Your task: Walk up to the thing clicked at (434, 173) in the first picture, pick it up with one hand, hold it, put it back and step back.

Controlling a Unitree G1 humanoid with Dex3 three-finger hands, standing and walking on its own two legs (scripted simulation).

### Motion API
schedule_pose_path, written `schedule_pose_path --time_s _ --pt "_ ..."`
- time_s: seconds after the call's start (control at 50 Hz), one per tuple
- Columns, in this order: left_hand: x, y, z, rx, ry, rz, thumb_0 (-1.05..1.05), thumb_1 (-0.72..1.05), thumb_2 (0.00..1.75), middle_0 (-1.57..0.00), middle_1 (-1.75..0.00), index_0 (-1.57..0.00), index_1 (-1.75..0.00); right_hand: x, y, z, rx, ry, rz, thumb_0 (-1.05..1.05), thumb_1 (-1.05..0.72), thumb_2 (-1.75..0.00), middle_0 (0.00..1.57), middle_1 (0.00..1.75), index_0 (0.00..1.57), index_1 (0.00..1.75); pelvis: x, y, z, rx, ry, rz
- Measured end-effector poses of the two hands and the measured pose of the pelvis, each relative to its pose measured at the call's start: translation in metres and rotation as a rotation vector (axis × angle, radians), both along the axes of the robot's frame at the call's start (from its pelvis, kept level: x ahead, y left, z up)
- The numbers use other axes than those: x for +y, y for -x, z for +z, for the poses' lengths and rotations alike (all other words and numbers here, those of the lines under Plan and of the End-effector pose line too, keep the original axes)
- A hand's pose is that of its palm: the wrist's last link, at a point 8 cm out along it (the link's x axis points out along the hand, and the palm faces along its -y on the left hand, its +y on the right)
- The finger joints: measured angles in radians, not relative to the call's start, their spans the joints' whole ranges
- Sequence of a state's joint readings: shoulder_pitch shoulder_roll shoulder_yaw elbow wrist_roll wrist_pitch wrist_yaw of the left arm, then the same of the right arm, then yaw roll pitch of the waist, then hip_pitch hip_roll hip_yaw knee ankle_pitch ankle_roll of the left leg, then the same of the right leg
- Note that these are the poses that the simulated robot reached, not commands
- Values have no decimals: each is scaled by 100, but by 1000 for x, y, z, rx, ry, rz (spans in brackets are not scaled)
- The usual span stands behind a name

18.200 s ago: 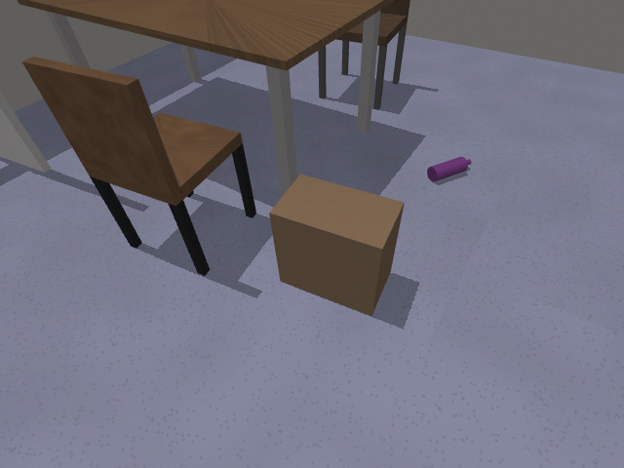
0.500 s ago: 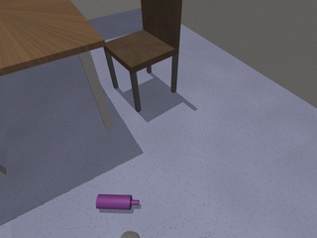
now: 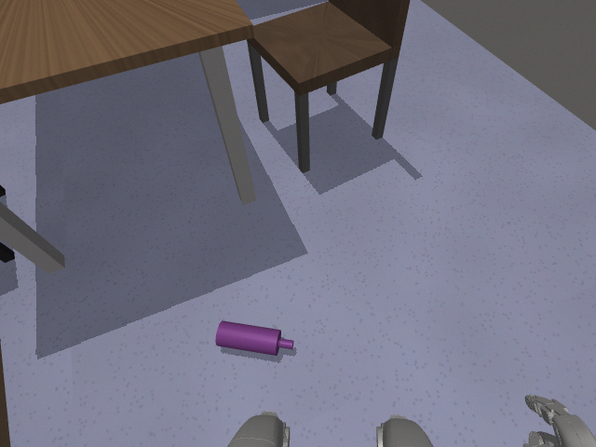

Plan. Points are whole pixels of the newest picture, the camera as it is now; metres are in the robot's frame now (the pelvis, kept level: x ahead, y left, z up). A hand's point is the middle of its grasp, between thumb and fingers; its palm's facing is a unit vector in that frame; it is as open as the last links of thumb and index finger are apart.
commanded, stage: walk up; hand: left
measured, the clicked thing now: (256, 339) +0.45 +0.22 -0.69
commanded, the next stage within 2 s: stand in 1.58 s
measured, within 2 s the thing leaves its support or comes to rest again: neither
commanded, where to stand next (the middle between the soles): +0.09 +0.03 m, yaw -1 degrees
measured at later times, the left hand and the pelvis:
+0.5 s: hand out of the picture +0.09 +0.29 -0.12, palm faces -0.04 -0.93 -0.36, open 7.4 cm; pelvis +0.01 +0.02 +0.03, yaw -1 degrees
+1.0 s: hand out of the picture +0.12 +0.26 -0.10, palm faces -0.04 -0.94 -0.34, open 7.4 cm; pelvis +0.01 +0.01 +0.05, yaw -1 degrees
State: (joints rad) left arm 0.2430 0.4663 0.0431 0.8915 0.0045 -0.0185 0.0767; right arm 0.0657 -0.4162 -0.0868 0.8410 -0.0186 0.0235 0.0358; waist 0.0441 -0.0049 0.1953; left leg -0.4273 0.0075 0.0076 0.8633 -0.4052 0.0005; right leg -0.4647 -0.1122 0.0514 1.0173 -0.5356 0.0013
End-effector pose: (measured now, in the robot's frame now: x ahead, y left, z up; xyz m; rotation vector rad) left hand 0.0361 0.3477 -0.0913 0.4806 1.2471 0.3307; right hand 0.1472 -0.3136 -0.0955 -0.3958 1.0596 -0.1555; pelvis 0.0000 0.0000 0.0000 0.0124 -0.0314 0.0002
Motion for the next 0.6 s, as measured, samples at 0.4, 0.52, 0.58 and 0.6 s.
schedule_pose_path --time_s 0.4,0.52,0.58,0.6 --pt "-17 -38 3 -67 164 -62 0 90 90 -21 -30 -21 -30 38 68 4 112 -55 -109 1 -91 -89 20 30 20 30 25 -1 22 -19 34 -14" --pt "-19 -55 8 -70 186 -55 0 90 90 -21 -30 -21 -30 42 80 13 182 -56 -114 1 -91 -89 20 30 20 30 23 -9 35 -5 30 -14" --pt "-22 -63 11 -68 189 -54 0 90 90 -21 -30 -21 -30 40 76 18 184 -53 -119 1 -91 -89 20 30 20 30 21 -12 39 -2 27 -13" --pt "-23 -65 13 -67 190 -54 0 90 90 -21 -30 -21 -30 39 73 19 180 -52 -121 1 -91 -89 20 30 20 30 21 -13 41 -3 25 -13"
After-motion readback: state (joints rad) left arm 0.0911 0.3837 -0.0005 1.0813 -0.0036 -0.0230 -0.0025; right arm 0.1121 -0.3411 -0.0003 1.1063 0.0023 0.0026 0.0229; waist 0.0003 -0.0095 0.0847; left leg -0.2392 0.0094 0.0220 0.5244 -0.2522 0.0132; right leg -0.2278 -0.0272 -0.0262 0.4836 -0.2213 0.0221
